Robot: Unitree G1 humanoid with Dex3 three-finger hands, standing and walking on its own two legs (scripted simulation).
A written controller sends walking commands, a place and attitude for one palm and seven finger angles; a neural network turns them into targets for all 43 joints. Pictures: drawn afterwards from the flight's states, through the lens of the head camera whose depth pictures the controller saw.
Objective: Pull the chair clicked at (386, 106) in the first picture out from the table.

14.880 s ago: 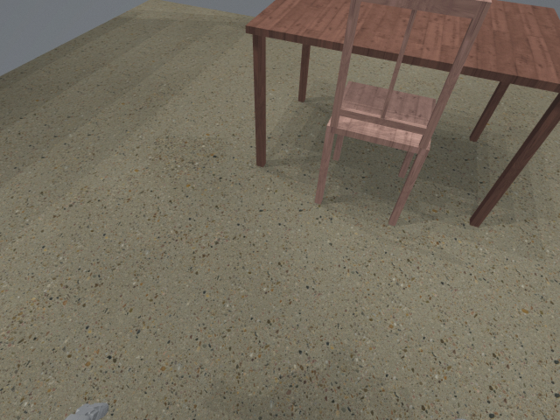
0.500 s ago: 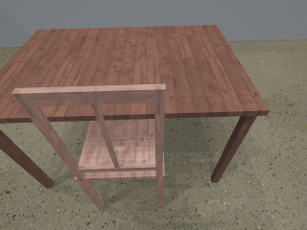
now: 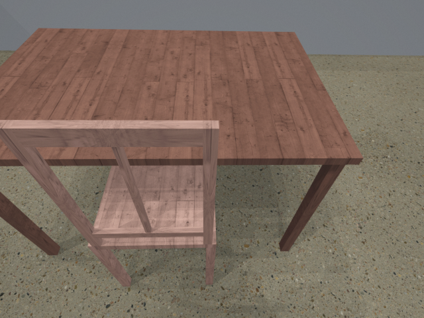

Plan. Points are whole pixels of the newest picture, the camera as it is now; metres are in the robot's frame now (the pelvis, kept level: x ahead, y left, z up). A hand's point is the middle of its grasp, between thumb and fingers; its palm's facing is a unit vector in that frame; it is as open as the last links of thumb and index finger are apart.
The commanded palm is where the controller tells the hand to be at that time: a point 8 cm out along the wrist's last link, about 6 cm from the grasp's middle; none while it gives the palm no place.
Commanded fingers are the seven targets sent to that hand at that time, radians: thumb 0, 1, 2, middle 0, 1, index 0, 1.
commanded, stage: come to a stop and stand still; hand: left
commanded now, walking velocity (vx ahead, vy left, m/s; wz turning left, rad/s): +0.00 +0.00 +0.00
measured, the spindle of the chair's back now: (135, 196) +0.38 +0.21 -0.05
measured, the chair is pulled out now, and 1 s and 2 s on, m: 0.00 0.00 0.00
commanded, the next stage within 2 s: look again from close up in 0.04 s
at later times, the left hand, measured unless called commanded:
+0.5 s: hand out of the picture +0.00 +0.17 -0.17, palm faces +0.01 -0.98 -0.18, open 7.4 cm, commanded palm none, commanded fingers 0.00 0.90 0.90 -0.20 -0.30 -0.20 -0.30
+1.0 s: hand out of the picture -0.02 +0.17 -0.17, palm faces +0.01 -0.98 -0.18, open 7.4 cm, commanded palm none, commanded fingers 0.00 0.90 0.90 -0.20 -0.30 -0.20 -0.30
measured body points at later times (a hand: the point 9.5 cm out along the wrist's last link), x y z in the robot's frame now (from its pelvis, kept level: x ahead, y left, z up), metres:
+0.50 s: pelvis +0.00 +0.00 +0.00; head +0.02 +0.00 +0.45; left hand +0.00 +0.22 -0.16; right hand +0.01 -0.22 -0.16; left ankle +0.00 +0.13 -0.74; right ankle -0.03 -0.10 -0.74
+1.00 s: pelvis -0.01 +0.00 +0.00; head +0.01 +0.00 +0.45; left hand -0.02 +0.22 -0.16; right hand -0.01 -0.22 -0.16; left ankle +0.00 +0.13 -0.74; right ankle -0.03 -0.10 -0.74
